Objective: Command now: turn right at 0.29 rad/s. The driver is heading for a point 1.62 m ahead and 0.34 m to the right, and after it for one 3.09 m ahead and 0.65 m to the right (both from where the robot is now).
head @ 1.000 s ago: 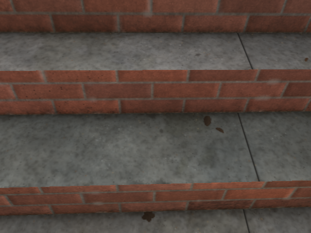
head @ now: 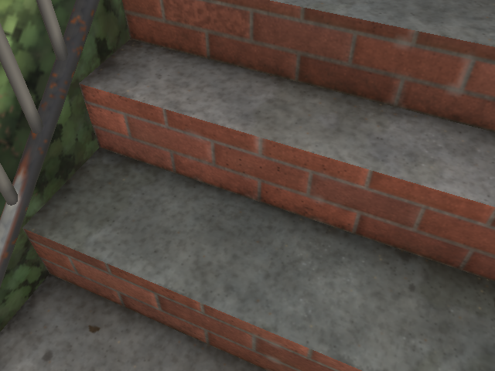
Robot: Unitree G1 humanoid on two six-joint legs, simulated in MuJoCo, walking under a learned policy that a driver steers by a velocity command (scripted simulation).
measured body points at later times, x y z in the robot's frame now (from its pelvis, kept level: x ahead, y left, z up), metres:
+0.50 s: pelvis +0.00 -0.07 +0.01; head +0.00 -0.09 +0.46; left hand +0.10 +0.16 -0.11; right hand +0.19 -0.35 -0.04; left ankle -0.04 +0.08 -0.50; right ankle -0.05 -0.14 -0.72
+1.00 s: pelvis +0.09 +0.00 +0.03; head +0.09 -0.01 +0.48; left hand +0.10 +0.25 -0.10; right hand +0.27 -0.23 -0.05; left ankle +0.24 +0.10 -0.49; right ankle -0.06 -0.15 -0.72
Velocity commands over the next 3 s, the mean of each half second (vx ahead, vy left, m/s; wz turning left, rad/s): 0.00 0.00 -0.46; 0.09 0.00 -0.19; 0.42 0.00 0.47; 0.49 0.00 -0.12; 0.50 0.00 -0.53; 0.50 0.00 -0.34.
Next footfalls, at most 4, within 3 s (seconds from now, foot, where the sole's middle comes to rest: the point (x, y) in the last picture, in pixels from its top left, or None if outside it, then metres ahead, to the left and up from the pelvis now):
0.30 right None -0.02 -0.15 -0.76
1.02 left None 0.28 0.10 -0.55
1.62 right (326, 291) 0.53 -0.11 -0.35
2.12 left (231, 96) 0.89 0.09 -0.16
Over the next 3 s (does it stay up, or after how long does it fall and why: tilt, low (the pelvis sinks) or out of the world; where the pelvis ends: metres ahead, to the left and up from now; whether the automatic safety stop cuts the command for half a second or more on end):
stays up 1.06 -0.11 0.79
